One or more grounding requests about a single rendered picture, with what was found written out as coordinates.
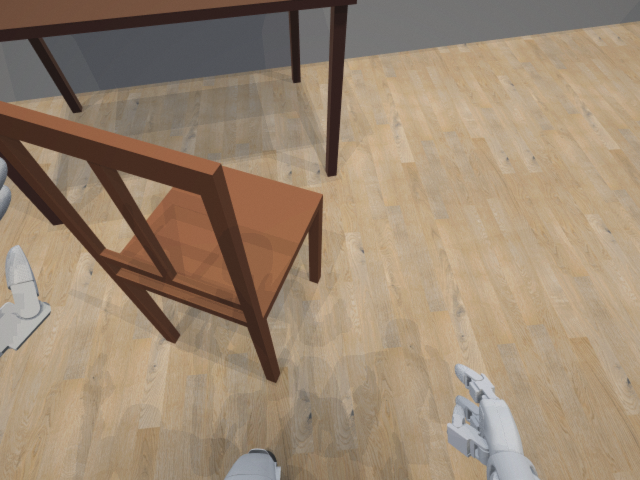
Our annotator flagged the robot left hand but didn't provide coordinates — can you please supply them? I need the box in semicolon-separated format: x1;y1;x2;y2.
0;157;51;357

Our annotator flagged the table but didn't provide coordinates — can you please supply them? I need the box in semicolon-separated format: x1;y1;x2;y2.
0;0;357;226

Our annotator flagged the left robot thigh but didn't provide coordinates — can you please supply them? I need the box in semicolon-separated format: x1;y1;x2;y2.
224;453;281;480

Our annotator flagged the robot right hand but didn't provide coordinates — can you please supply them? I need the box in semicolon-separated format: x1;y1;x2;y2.
447;364;524;467

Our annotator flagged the left robot foot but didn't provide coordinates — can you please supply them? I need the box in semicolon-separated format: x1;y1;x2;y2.
266;450;277;466

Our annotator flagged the chair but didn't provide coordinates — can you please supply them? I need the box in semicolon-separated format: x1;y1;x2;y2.
0;101;323;383

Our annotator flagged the right robot forearm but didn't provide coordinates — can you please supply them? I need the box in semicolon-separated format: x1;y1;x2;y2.
487;451;540;480

